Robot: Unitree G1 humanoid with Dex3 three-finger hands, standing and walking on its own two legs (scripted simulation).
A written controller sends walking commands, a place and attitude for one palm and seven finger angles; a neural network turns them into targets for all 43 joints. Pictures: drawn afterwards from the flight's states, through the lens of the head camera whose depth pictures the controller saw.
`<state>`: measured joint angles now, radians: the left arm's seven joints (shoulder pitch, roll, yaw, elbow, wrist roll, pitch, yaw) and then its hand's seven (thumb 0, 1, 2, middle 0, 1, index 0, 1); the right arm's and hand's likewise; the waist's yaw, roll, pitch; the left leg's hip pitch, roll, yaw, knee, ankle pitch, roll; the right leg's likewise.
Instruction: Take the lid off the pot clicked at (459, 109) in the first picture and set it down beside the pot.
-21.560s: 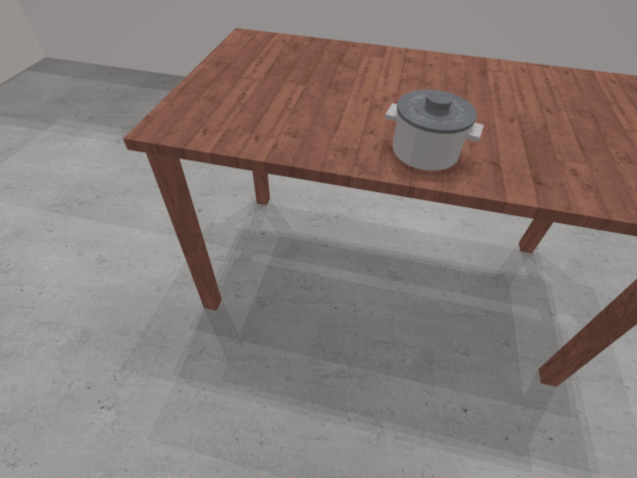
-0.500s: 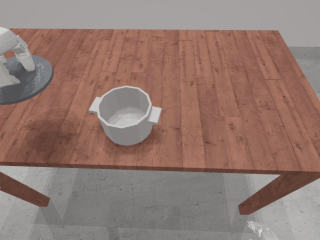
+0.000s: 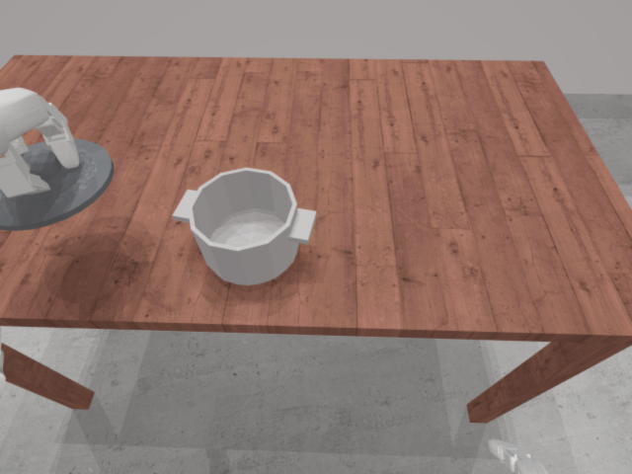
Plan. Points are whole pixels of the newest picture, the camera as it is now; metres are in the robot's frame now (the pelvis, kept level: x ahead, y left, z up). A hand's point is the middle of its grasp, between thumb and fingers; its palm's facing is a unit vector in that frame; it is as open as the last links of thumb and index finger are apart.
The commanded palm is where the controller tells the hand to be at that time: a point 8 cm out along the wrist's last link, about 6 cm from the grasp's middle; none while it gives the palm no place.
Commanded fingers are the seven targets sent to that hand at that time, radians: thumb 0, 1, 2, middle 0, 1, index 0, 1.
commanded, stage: lower the lid onto the table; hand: left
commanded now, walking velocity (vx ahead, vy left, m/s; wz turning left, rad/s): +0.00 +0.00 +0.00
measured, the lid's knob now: (35, 167) +0.43 +0.36 +0.15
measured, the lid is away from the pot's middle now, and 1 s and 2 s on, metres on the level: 0.24 0.22 0.23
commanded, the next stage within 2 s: open the fingers wide in 2.00 s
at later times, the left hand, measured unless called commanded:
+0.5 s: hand (46, 182) +0.41 +0.34 +0.14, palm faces -0.38 -0.12 -0.92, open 7.2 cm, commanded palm +0.42 +0.34 +0.21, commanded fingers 0.00 0.52 1.12 -0.82 -0.96 -0.94 -1.04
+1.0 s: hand (65, 201) +0.41 +0.33 +0.11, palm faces -0.44 -0.10 -0.89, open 7.2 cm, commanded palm +0.43 +0.33 +0.17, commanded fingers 0.00 0.52 1.12 -0.82 -0.96 -0.94 -1.04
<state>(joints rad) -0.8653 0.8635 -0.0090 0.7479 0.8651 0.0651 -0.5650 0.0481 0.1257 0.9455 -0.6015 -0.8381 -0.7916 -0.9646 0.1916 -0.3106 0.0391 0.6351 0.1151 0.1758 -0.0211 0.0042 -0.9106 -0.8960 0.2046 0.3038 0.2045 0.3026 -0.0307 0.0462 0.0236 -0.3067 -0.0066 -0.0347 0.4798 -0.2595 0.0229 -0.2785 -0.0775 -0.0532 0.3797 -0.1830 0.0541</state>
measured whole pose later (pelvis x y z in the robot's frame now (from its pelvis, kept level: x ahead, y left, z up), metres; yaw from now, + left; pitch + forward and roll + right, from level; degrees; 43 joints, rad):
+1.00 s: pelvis -0.01 +0.01 +0.00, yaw -1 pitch +7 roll -2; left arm -0.84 0.81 -0.03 0.88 0.89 -0.09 -0.49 0.05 0.13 0.95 -0.60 -0.84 -0.79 -0.97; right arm 0.23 -0.30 0.03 0.67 0.10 0.16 -0.04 0.00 -0.91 -0.90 0.21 0.30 0.21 0.30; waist -0.05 0.03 0.00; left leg -0.37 -0.01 -0.02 0.54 -0.28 0.03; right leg -0.34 -0.08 -0.04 0.42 -0.19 0.05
